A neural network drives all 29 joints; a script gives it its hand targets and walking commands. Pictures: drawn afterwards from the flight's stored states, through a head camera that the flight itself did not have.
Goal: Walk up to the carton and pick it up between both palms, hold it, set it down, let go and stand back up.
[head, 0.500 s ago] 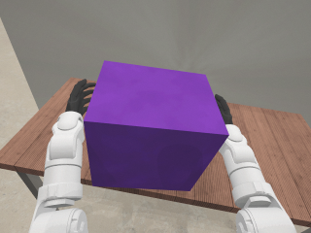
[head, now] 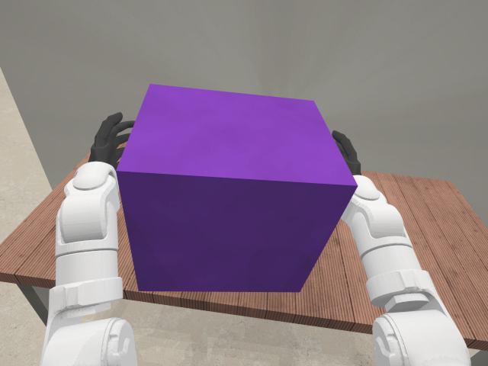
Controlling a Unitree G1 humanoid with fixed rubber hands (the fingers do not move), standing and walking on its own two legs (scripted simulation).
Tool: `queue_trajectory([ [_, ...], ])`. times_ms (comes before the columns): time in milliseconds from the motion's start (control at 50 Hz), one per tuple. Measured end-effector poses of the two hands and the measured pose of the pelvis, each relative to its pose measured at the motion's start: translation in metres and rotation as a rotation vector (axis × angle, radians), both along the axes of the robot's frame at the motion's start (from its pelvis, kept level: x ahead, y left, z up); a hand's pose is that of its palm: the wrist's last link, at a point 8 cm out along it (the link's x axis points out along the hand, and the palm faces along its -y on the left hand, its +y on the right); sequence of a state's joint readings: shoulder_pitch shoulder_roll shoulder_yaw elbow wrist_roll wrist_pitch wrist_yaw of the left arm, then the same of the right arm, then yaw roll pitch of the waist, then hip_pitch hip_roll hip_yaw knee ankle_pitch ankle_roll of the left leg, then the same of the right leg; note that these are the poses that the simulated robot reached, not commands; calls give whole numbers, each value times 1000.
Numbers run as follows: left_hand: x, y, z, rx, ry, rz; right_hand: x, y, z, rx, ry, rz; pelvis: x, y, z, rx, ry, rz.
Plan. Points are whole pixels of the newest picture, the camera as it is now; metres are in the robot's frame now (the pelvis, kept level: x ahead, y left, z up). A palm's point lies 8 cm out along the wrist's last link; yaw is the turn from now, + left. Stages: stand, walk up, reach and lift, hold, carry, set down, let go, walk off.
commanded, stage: reach and lift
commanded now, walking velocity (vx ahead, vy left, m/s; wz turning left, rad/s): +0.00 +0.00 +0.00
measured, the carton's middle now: (228, 193) +0.38 +0.01 +0.14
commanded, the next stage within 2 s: hold in 0.86 s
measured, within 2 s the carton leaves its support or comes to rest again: neither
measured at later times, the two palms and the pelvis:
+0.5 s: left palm (99, 155) +0.36 +0.20 +0.23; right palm (344, 165) +0.37 -0.18 +0.21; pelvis +0.00 +0.00 +0.00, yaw +0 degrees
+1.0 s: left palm (94, 146) +0.35 +0.20 +0.25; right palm (355, 152) +0.35 -0.18 +0.25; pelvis -0.01 +0.00 +0.00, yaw +0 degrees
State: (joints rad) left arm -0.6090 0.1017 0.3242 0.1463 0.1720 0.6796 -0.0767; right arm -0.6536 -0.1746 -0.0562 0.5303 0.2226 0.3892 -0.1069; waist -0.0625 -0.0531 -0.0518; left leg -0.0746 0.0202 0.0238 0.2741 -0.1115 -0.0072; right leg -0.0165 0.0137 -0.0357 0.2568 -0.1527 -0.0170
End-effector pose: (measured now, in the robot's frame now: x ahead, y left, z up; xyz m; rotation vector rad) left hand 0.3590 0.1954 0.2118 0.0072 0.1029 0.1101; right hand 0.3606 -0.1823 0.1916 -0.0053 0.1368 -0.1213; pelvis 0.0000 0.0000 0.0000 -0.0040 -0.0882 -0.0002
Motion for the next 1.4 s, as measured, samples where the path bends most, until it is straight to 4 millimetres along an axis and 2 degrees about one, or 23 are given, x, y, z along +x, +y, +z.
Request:
queue_trajectory([
  [140,3,6,6,-26,19,0,2,6,5,-2,23,-2,-3,0,0,1,-1,3],
  [280,-2,9,10,-21,-2,5,-1,9,13,-9,2,2,-3,2,0,-2,-9,3],
  [420,1,9,10,-26,22,7,3,8,16,3,22,1,-3,4,0,-2,1,3],
  [580,4,6,19,-9,3,10,7,5,26,-5,2,4,1,5,0,-4,9,3],
  [740,-5,5,24,-18,-5,16,0,4,35,-24,-3,7,4,4,0,-5,-9,1],
  [900,-14,5,29,-41,3,17,-8,4,45,-10,6,4,-3,1,0,-5,-12,0],
  [1120,-2,5,43,-42,36,18,4,4,58,0,35,7,-13,-1,0,-2,30,-7],
  [1240,1,11,47,-27,13,30,11,10,63,-36,15,22,-6,-1,0,-3,46,-2],
  [1400,-8,15,47,-34,-9,33,4,14,65,-39,-2,27,4,0,0,-7,12,7],
])
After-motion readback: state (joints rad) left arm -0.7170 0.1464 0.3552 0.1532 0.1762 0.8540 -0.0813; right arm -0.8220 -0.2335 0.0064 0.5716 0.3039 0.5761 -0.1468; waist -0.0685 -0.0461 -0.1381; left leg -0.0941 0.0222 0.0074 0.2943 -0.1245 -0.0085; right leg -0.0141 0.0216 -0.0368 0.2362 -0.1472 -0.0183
